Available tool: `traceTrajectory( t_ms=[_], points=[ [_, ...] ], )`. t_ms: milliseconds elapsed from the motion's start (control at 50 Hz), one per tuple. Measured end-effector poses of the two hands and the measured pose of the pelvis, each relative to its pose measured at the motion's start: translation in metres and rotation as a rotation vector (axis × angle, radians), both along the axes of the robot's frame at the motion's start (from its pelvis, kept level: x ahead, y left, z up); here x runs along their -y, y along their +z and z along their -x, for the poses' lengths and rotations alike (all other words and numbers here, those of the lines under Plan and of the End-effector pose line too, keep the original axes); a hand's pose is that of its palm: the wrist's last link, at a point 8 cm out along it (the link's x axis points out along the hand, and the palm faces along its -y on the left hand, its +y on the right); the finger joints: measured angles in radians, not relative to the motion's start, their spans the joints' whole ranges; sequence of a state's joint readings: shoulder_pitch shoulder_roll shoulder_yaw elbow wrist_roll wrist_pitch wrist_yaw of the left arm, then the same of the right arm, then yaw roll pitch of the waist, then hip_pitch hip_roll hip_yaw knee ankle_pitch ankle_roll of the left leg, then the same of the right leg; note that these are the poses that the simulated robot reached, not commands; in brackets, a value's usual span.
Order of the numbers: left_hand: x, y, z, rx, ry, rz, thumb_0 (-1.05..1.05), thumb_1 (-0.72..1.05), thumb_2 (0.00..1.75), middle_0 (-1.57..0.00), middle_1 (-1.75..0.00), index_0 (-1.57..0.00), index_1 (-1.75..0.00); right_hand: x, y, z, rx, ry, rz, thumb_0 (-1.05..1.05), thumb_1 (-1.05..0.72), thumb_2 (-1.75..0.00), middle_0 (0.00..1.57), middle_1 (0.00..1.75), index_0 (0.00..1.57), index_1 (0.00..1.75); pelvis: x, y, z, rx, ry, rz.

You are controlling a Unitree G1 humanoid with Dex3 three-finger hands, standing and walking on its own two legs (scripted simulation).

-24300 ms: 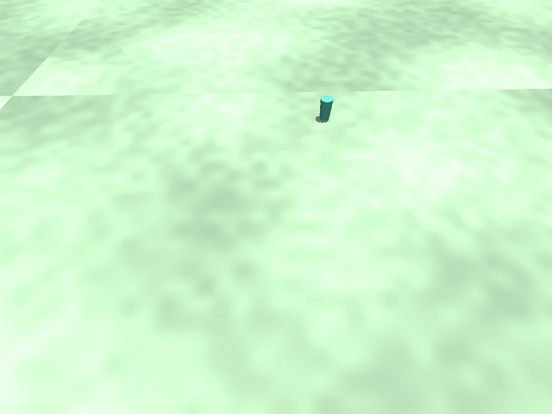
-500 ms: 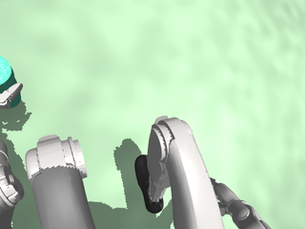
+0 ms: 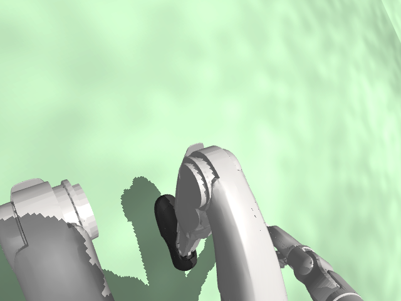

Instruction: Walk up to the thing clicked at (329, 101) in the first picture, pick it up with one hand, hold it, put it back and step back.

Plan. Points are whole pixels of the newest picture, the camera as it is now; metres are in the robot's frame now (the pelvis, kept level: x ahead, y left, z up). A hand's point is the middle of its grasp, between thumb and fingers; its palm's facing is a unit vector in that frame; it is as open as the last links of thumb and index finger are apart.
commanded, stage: lower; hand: left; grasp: from the side
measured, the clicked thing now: out of the picture +0.46 +0.31 -0.19
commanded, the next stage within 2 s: loosen in 0.46 s
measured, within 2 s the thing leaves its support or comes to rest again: rests again in 1.48 s
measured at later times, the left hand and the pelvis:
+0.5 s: hand out of the picture +0.46 +0.30 -0.18, palm faces +0.39 -0.92 -0.05, open 10.6 cm; pelvis +0.00 +0.00 +0.00, yaw -2 degrees
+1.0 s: hand out of the picture +0.46 +0.31 -0.16, palm faces +0.42 -0.91 -0.01, open 12.5 cm; pelvis -0.01 +0.01 +0.00, yaw -3 degrees
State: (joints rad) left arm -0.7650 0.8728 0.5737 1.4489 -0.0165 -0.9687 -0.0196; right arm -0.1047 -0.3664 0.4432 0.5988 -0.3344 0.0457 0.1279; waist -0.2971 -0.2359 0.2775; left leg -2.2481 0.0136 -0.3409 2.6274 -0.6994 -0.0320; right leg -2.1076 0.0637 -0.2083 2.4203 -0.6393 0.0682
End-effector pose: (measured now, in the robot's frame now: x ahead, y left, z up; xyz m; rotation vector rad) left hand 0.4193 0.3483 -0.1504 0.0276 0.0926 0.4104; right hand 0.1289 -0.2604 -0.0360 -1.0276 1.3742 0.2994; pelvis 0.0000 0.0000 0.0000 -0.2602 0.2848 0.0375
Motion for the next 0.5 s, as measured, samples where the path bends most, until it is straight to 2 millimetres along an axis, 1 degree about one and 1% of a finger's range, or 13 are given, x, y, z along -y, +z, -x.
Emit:
traceTrajectory(
  t_ms=[300, 500],
  points=[
    [0.003, -0.018, 0.003, -0.010, 0.009, 0.008, 0.02, -0.41, 1.06, -0.73, -1.01, -0.66, -0.99, -0.010, 0.007, -0.005, -0.003, 0.067, 0.025, 0.00, -0.91, -0.90, 0.20, 0.30, 0.21, 0.30, -0.003, -0.001, 0.003, 0.032, -0.017, 0.026],
    [0.006, -0.022, 0.001, -0.006, -0.005, -0.003, 0.02, -0.41, 1.06, -0.73, -1.01, -0.66, -1.00, -0.012, 0.010, -0.006, -0.006, 0.094, 0.045, 0.00, -0.91, -0.90, 0.20, 0.30, 0.21, 0.30, -0.005, -0.002, 0.004, 0.049, -0.024, 0.037]
  ],
)
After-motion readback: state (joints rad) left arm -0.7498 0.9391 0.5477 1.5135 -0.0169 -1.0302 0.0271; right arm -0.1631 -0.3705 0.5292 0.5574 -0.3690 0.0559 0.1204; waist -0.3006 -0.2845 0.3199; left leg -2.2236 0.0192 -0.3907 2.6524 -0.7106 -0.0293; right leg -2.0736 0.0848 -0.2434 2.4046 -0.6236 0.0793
